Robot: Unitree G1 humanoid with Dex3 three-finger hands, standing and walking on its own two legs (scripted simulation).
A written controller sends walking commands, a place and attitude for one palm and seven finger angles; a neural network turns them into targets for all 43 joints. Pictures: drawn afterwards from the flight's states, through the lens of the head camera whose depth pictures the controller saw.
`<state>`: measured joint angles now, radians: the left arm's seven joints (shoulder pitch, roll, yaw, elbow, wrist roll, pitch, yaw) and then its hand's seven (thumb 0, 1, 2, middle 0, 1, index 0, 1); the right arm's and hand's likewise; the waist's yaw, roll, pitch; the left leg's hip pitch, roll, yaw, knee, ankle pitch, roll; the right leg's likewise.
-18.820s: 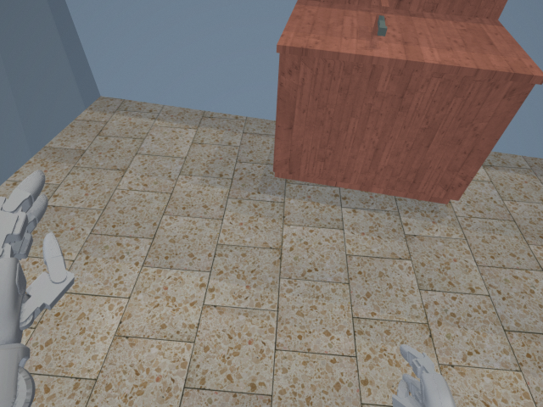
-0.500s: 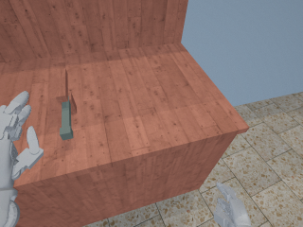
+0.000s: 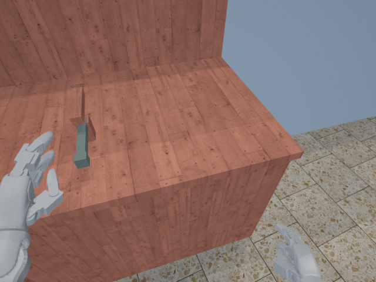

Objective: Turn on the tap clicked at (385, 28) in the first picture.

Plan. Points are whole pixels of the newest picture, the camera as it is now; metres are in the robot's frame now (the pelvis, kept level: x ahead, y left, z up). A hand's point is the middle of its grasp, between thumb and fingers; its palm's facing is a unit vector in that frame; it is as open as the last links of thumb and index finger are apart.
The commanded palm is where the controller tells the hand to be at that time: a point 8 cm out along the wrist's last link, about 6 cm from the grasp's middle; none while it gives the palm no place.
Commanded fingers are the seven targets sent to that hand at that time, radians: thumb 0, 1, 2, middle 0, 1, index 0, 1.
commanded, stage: turn the palm inward beside the body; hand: left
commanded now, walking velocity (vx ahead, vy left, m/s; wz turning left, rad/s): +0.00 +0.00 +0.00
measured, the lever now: (81, 160) +0.36 +0.29 +0.05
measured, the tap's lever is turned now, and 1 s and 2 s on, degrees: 0 0 0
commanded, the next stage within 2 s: reach beside the lever's end, fingers flat in 1.88 s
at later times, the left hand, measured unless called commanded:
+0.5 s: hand (74, 187) +0.22 +0.21 +0.16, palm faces +0.46 -0.85 -0.26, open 7.4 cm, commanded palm +0.17 +0.26 +0.16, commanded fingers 0.00 0.90 0.90 -0.20 -0.30 -0.20 -0.30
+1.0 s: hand (72, 202) +0.21 +0.21 +0.14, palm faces +0.50 -0.85 -0.16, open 7.4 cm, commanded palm +0.15 +0.25 +0.14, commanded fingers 0.00 0.90 0.90 -0.20 -0.30 -0.20 -0.30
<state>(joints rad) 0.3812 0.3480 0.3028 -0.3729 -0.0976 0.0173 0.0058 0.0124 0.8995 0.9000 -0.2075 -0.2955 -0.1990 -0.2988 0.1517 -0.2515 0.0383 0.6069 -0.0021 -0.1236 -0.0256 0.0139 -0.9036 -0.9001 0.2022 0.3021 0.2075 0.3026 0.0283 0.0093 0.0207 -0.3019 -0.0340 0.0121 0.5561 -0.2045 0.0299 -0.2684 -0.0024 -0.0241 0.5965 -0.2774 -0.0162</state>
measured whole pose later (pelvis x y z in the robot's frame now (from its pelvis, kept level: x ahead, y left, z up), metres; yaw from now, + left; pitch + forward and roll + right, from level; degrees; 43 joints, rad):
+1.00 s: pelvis +0.03 -0.04 -0.01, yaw +3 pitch +1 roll +0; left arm 0.50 0.25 0.27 -0.43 -0.22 -0.04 0.12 0.01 0.90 0.90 -0.21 -0.30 -0.20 -0.30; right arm 0.20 -0.23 0.05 0.64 0.02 -0.27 -0.10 0.01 -0.90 -0.90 0.20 0.30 0.21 0.30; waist 0.08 0.05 -0.08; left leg -0.41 -0.01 -0.08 0.71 -0.31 -0.02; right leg -0.33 0.03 -0.10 0.70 -0.39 -0.07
